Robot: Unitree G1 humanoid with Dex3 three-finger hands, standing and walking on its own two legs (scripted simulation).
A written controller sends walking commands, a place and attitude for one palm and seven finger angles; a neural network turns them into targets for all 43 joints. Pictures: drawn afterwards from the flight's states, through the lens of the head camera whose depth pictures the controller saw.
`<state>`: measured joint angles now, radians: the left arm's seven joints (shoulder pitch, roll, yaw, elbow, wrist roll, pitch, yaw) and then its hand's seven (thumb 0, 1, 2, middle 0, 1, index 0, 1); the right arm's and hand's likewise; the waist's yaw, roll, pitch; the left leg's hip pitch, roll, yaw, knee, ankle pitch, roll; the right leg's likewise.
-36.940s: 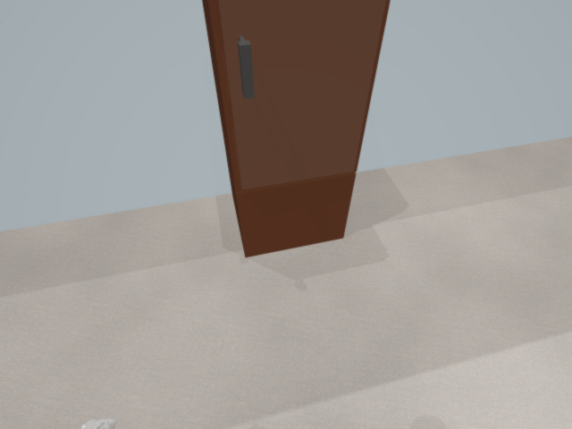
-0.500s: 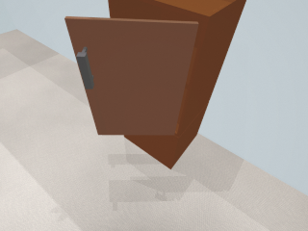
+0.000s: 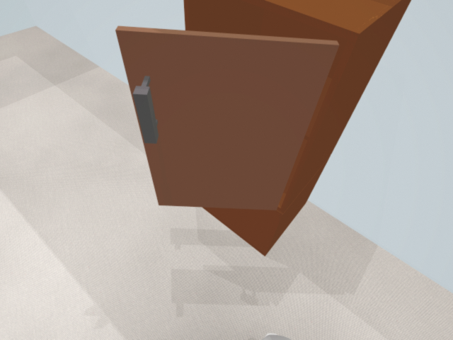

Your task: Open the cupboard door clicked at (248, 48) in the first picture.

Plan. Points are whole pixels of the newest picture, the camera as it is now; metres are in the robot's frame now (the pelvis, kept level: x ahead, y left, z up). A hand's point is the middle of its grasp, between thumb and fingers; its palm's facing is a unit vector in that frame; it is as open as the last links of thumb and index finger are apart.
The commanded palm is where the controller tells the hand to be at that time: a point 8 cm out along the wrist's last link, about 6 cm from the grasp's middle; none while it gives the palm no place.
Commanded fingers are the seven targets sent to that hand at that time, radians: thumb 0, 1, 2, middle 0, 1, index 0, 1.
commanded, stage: come to a stop and stand still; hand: left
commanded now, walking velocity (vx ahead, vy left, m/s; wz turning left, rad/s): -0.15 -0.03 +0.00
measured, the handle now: (149, 110) +0.54 +0.20 +0.09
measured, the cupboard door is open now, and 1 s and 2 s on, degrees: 39 39 39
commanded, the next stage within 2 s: look again from close up in 1.12 s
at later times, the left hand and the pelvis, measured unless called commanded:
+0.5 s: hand out of the picture +0.04 +0.16 -0.18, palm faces +0.04 -0.98 -0.20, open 7.3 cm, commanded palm none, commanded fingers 0.00 0.90 0.90 -0.20 -0.30 -0.20 -0.30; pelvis -0.02 -0.01 -0.01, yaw +0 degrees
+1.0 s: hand out of the picture -0.09 +0.11 -0.18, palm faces +0.05 -0.99 -0.12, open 7.4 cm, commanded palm none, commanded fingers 0.00 0.90 0.90 -0.20 -0.30 -0.20 -0.30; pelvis -0.05 -0.04 +0.00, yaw +1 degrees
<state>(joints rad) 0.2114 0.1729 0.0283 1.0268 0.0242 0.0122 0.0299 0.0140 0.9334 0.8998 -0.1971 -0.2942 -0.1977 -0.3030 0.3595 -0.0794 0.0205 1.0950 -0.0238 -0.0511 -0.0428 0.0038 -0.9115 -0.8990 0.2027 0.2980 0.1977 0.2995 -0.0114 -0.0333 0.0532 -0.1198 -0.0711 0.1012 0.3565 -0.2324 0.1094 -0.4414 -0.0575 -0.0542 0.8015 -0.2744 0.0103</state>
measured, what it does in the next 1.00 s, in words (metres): steps on the spot: right foot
